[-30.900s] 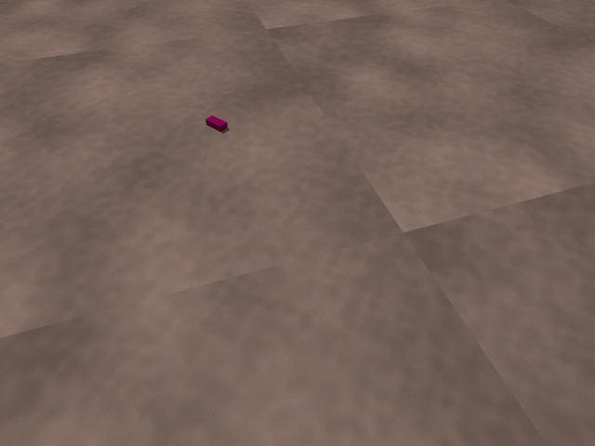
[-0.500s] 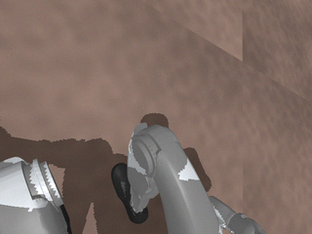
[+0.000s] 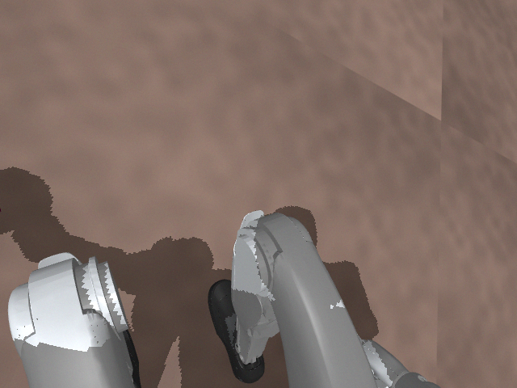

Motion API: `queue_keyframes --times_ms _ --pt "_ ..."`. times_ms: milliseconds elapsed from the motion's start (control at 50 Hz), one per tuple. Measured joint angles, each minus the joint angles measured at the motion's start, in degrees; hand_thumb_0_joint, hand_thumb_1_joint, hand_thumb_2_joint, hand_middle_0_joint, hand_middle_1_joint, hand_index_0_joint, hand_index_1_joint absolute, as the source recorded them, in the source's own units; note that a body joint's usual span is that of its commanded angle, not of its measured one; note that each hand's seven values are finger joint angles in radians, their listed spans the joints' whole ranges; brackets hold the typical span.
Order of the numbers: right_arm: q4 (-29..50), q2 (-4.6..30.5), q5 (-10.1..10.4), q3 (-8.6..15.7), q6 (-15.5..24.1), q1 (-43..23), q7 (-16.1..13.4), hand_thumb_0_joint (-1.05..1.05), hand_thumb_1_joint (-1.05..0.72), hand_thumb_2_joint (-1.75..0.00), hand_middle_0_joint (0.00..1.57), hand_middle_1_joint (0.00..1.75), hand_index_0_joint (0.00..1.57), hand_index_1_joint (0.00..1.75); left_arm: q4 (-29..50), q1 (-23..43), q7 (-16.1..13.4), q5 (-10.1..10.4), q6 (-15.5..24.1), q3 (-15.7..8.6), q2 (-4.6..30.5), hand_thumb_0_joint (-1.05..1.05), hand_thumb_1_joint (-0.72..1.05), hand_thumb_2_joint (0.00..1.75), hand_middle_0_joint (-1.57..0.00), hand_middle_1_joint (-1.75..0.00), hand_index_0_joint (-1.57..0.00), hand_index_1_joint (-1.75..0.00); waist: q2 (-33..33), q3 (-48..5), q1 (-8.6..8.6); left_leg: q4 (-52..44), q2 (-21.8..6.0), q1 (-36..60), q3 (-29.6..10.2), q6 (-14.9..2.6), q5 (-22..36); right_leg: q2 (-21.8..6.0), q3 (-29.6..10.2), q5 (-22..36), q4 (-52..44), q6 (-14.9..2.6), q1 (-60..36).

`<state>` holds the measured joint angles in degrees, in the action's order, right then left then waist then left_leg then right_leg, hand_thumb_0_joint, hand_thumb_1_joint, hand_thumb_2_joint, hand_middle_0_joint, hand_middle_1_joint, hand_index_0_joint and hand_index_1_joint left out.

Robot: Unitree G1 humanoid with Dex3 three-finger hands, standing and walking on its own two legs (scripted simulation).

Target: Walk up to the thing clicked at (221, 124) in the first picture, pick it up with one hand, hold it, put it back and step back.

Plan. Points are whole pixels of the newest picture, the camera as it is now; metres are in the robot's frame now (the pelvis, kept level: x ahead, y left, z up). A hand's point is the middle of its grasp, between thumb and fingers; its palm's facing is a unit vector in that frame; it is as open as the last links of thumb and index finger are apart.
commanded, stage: settle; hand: left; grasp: from above
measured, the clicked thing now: out of the picture +0.41 +0.36 -0.25
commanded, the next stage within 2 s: lift in 0.40 s
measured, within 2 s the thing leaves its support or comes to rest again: neither
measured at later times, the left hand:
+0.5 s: hand out of the picture +0.39 +0.35 -0.14, palm faces -0.43 -0.12 -0.89, open 8.4 cm
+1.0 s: hand out of the picture +0.34 +0.36 -0.04, palm faces -0.45 -0.14 -0.88, open 8.4 cm
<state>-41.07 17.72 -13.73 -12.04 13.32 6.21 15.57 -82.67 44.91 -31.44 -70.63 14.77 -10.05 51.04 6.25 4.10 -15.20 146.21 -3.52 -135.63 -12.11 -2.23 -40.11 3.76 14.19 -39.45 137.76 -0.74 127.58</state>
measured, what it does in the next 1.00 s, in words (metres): rises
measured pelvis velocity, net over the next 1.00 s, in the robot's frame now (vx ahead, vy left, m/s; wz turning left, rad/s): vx -0.01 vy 0.00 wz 0.14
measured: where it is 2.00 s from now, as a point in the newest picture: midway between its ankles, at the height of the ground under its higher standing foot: (187, 371)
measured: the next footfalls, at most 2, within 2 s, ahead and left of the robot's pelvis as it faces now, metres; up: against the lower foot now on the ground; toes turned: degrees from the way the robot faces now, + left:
none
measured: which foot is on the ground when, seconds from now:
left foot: down 0.00-1.00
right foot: down 0.00-1.00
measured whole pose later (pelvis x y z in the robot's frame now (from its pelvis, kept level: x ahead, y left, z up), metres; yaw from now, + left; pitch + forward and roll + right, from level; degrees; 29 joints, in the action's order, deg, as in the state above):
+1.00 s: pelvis -0.01 +0.00 +0.09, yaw +8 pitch +34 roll -7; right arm -39.9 15.7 -2.7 -0.1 1.3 9.6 6.3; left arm -55.5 36.2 -9.3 -62.3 10.2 -1.3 37.7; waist -1.1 -8.5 -6.4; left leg 125.4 -2.0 -124.1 -3.6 -2.6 -36.2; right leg 1.8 6.3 -38.5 122.5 -0.6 118.8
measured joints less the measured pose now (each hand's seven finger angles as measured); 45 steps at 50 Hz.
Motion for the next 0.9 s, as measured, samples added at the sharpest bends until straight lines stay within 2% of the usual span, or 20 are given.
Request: queue_keyframes --times_ms 100,160,340,440,580,680,900 --pt "-1.1 -0.2 2.1 3.0 -1.2 0.9 -0.6 0.0 -0.91 -0.9 0.2 0.3 0.2 0.3 2.1 0.0 1.9 1.1 -1.7 1.9 -2.9 0.04 0.26 0.22 -0.86 -0.28 -0.89 -0.27 -2.1 -3.6 1.11 -1.7 0.1 -0.2 1.5 -0.12 0.3 -0.4 -1.2 -0.3 -0.7 -0.13 0.6" --pt "-1.1 0.0 3.1 4.3 -2.0 0.9 -1.1 0.0 -0.91 -0.9 0.2 0.3 0.2 0.3 1.9 0.7 4.0 1.4 -2.7 2.9 -4.1 0.04 0.27 0.22 -0.86 -0.28 -0.89 -0.26 -3.3 -4.8 1.41 -3.0 0.1 0.1 2.4 -0.24 0.7 -0.6 -2.0 -0.2 -1.4 -0.14 0.5" --pt "-0.3 0.8 4.9 6.1 -4.8 1.2 -3.2 0.0 -0.91 -0.9 0.2 0.3 0.2 0.3 3.8 2.0 9.6 2.0 -1.9 3.6 -6.1 0.04 0.26 0.22 -0.87 -0.26 -0.91 -0.24 -4.6 -5.4 2.34 -6.0 0.2 1.5 4.2 -0.03 2.2 -1.0 -3.5 0.8 -3.0 -0.52 0.1" --pt "-0.3 0.5 5.4 6.3 -6.3 1.6 -4.5 0.0 -0.91 -0.9 0.2 0.3 0.2 0.3 6.0 2.1 11.0 1.5 -0.7 4.5 -6.8 0.04 0.25 0.21 -0.88 -0.25 -0.92 -0.24 -4.7 -5.8 2.96 -6.9 0.4 1.8 4.7 0.13 2.7 -1.2 -4.0 1.0 -3.3 -0.72 0.1" --pt "-0.7 -0.7 5.6 6.6 -7.6 1.5 -5.9 0.0 -0.91 -0.9 0.2 0.3 0.2 0.3 7.9 2.1 10.8 0.9 -0.5 4.9 -7.8 0.04 0.24 0.23 -0.89 -0.25 -0.93 -0.23 -5.0 -6.6 3.78 -8.1 0.6 2.2 5.4 0.07 3.0 -1.4 -4.6 0.9 -4.1 -0.68 -0.3" --pt "-0.8 -1.7 6.5 7.6 -8.2 1.9 -6.4 0.0 -0.92 -0.91 0.2 0.3 0.2 0.3 10.3 1.0 12.1 2.5 -2.5 5.2 -9.4 0.03 0.24 0.24 -0.89 -0.25 -0.93 -0.24 -5.8 -8.0 4.63 -9.8 0.8 2.9 6.0 -0.1 3.2 -1.6 -5.2 0.8 -5.5 -0.5 -0.9" --pt "0.2 -2.4 9.8 10.8 -11.0 3.3 -8.1 0.0 -0.92 -0.91 0.21 0.3 0.2 0.3 21.4 -5.2 19.8 6.6 -4.3 7.7 -12.5 0.03 0.23 0.24 -0.89 -0.26 -0.92 -0.24 -7.0 -11.2 7.45 -16.8 1.4 8.2 7.9 -0.38 3.6 -1.9 -7.2 0.7 -11.5 -0.02 -5.7"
